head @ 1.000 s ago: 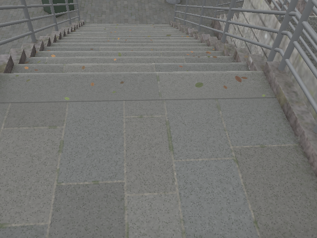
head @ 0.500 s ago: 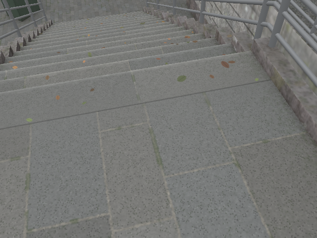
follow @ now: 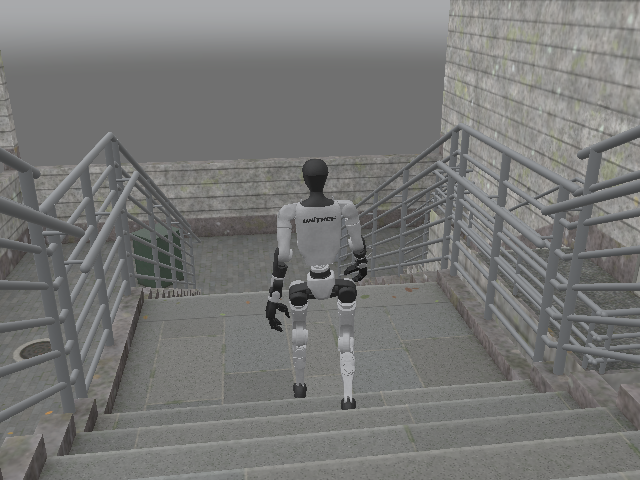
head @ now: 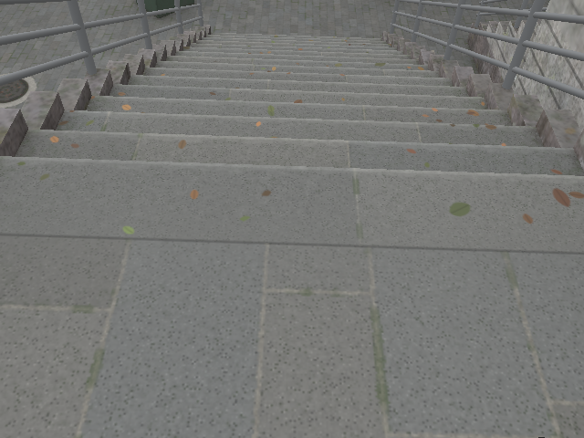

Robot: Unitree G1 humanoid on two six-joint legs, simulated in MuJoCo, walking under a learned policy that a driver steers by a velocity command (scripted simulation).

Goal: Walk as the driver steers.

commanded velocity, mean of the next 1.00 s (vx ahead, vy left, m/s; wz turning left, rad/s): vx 0.31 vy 0.00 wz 0.00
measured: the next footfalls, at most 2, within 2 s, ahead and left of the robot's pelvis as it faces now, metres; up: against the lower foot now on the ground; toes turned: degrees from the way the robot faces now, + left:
right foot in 0.42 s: +0.41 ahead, -0.07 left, +0.00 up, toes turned -3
left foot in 0.86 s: +0.46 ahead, +0.12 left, +0.00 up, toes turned +2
